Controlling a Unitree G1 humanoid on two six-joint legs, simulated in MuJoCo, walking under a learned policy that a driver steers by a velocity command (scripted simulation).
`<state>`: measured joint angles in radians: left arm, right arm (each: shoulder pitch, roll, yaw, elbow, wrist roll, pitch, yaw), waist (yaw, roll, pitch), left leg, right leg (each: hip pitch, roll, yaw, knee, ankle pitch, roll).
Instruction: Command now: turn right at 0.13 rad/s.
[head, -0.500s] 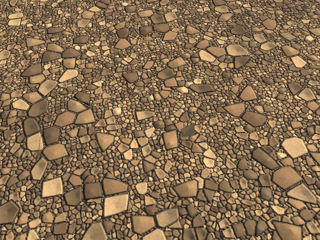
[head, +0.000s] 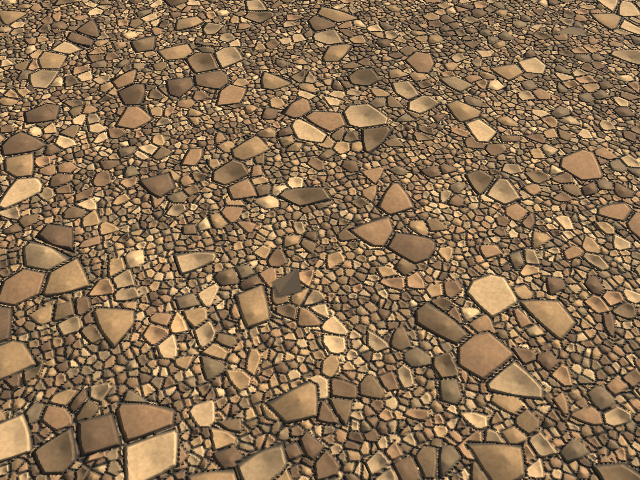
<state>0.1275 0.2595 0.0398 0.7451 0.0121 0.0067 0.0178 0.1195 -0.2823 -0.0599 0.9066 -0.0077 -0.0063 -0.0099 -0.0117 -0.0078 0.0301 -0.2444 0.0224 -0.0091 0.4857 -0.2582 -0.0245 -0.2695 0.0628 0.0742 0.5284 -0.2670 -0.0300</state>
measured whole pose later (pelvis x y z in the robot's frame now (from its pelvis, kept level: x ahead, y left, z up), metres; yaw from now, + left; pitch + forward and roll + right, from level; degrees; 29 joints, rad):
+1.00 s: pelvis +0.03 +0.01 +0.00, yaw +0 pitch -1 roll +0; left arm 0.24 0.24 0.04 1.04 -0.02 -0.04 0.02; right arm 0.26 -0.27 -0.03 1.08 0.02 -0.04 -0.03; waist -0.01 0.02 0.00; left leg -0.17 0.00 0.00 0.50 -0.32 0.03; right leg -0.27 0.01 -0.01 0.70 -0.45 -0.05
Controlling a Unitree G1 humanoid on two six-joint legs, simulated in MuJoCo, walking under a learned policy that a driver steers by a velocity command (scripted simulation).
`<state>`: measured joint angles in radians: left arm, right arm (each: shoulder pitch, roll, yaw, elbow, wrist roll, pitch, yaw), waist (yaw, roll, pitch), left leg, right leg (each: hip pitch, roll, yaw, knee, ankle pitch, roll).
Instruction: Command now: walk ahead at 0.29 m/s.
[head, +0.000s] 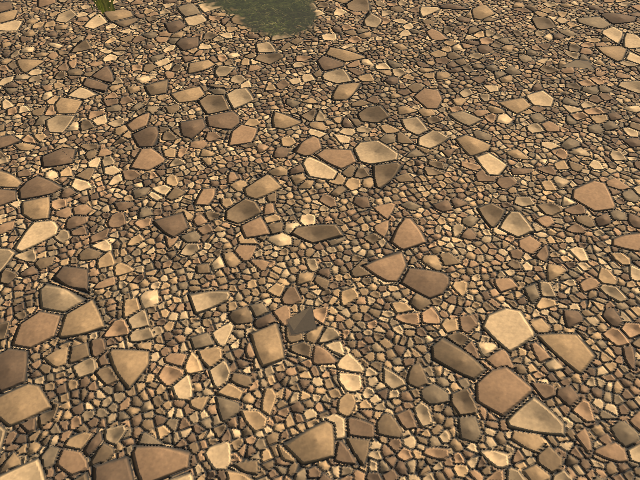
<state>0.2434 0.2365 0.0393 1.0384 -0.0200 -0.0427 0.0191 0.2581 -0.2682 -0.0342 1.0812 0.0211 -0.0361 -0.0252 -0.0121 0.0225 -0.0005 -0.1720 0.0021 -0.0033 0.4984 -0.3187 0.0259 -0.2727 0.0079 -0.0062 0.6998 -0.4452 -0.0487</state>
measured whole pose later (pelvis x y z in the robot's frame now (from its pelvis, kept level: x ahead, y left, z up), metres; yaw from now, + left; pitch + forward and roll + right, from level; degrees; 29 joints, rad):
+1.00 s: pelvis +0.50 +0.01 +0.00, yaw +0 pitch +2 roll +2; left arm 0.02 0.24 0.04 0.85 -0.02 -0.09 -0.02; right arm 0.38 -0.25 -0.05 1.02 0.01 -0.08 0.00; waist -0.09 -0.04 0.01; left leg 0.07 -0.07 0.05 0.20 -0.30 0.04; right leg -0.61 -0.09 0.00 0.53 0.05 -0.03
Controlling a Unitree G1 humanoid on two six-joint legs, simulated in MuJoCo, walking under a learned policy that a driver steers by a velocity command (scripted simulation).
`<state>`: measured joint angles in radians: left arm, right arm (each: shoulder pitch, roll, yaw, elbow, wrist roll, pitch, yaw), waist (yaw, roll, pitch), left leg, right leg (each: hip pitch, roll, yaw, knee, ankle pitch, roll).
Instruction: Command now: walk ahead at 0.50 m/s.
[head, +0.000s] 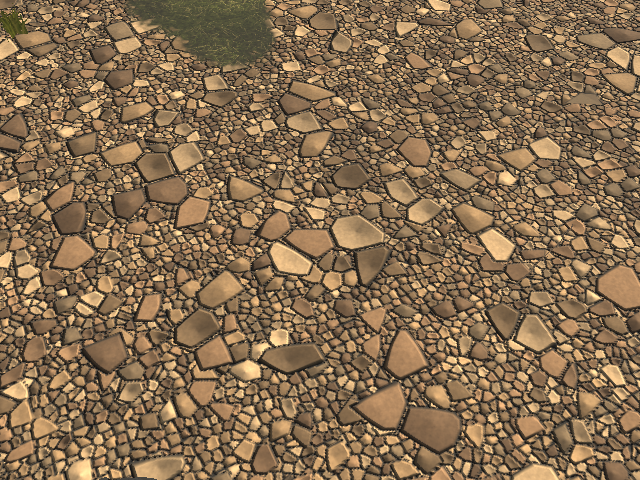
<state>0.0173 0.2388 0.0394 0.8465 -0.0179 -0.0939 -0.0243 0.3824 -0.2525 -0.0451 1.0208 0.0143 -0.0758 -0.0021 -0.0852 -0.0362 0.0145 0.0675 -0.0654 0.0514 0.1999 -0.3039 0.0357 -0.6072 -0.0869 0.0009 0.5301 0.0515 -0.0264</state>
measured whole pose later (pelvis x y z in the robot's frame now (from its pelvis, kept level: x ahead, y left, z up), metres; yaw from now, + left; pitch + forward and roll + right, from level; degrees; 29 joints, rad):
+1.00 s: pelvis +0.56 +0.04 +0.01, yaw +1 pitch +2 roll +1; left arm 0.07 0.26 0.07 0.88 -0.01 -0.07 0.00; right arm 0.36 -0.23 -0.05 0.99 0.01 -0.09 0.00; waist -0.07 -0.04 0.00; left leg -0.01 -0.07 0.05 0.19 -0.21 0.07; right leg -0.68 -0.13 0.03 0.66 0.07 -0.01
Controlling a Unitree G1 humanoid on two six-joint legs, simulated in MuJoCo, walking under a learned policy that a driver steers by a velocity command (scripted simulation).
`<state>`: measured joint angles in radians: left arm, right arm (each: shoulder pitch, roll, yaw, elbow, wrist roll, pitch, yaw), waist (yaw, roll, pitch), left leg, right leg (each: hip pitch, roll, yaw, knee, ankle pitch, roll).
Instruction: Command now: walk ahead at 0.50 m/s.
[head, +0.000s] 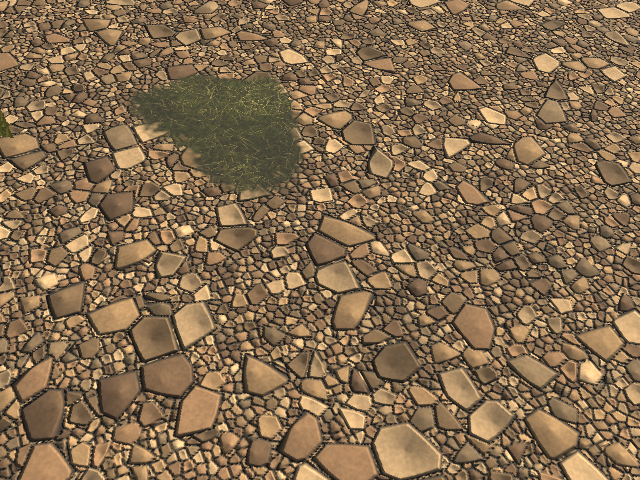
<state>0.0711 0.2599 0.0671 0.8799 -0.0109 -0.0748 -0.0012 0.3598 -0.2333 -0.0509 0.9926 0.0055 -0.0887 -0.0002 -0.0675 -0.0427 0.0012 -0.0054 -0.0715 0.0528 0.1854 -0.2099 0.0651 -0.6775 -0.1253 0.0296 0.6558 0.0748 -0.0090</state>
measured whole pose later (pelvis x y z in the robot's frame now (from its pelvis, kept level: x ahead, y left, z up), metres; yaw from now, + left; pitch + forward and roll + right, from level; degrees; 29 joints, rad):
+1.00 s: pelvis +0.44 +0.04 -0.01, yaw +26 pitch +3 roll -1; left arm 0.06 0.30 0.07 0.82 0.01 0.00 0.05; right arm 0.16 -0.28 -0.08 0.74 -0.01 0.00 -0.02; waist -0.02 -0.02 0.05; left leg -0.38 -0.11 -0.06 0.44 -0.10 0.09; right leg -0.59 -0.06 0.08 0.95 -0.34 0.07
